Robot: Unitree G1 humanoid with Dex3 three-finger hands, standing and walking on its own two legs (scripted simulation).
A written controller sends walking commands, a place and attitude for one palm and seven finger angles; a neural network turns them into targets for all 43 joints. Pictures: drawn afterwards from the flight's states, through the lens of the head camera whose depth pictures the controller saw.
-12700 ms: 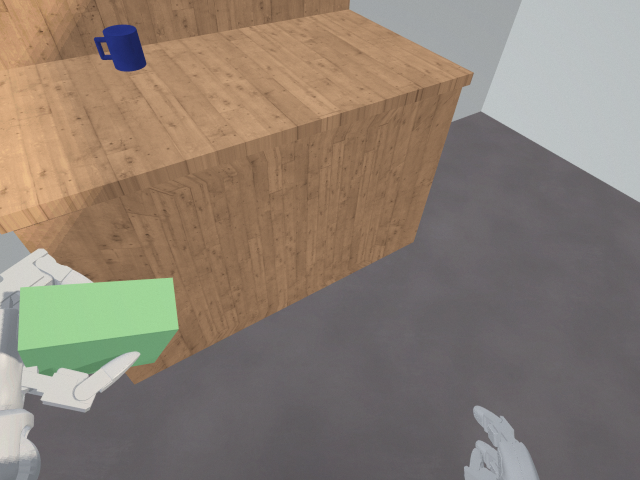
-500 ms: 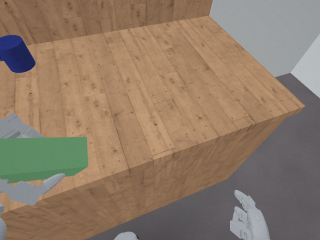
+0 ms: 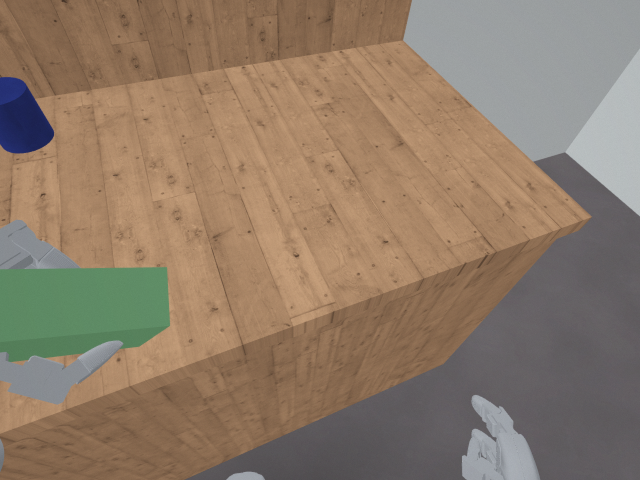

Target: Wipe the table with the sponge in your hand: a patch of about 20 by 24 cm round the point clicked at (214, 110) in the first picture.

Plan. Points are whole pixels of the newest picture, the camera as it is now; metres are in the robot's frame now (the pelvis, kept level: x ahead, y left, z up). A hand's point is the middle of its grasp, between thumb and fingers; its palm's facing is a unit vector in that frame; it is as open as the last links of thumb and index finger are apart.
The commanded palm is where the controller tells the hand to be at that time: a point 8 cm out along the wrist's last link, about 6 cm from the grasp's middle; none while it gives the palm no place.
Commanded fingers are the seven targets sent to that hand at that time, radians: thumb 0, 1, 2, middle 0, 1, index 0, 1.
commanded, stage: shuffle to correct the standing spot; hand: left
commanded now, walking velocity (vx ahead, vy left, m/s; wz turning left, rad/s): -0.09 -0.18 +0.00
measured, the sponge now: (105, 315) +0.23 +0.21 +0.15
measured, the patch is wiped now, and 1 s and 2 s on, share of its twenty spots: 0.00 0.00 0.00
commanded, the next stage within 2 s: come to a stop and stand still in 1.18 s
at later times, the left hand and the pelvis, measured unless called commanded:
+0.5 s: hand (70, 306) +0.22 +0.23 +0.18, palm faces +0.29 -0.82 -0.49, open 9.2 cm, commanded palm +0.15 +0.27 +0.18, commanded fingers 0.00 0.10 1.30 -1.20 -1.60 -1.20 -1.60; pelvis +0.00 -0.01 +0.00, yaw +0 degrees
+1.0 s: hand (36, 369) +0.17 +0.24 +0.17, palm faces +0.33 -0.84 -0.42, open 9.2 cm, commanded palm +0.12 +0.28 +0.18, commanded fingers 0.00 0.10 1.30 -1.20 -1.60 -1.20 -1.60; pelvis -0.04 +0.00 -0.01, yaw +1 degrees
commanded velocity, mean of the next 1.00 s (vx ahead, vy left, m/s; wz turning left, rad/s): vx -0.19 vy -0.18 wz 0.00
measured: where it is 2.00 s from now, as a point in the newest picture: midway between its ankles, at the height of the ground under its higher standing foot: outside the picture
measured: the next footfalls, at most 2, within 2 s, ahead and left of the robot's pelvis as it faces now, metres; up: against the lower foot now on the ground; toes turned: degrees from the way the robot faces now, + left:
none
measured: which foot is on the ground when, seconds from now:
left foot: down 0.00-1.00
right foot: down 0.00-1.00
